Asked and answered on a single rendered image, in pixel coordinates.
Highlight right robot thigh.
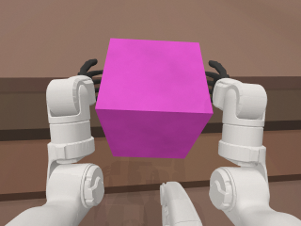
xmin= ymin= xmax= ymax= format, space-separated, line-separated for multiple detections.
xmin=160 ymin=182 xmax=203 ymax=226

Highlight robot left forearm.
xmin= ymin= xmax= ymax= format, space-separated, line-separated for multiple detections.
xmin=46 ymin=75 xmax=96 ymax=200

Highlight robot right forearm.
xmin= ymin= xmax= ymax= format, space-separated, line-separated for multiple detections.
xmin=213 ymin=78 xmax=270 ymax=201

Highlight right robot upper arm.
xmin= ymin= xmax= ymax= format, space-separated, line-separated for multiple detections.
xmin=209 ymin=167 xmax=301 ymax=226

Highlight carton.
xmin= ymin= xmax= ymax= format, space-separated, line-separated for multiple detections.
xmin=95 ymin=38 xmax=214 ymax=159

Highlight robot left hand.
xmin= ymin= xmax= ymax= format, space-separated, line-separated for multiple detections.
xmin=77 ymin=58 xmax=103 ymax=102

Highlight left robot upper arm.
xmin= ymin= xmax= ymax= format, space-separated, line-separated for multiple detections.
xmin=5 ymin=163 xmax=104 ymax=226

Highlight robot right hand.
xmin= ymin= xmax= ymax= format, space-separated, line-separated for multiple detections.
xmin=205 ymin=60 xmax=230 ymax=103

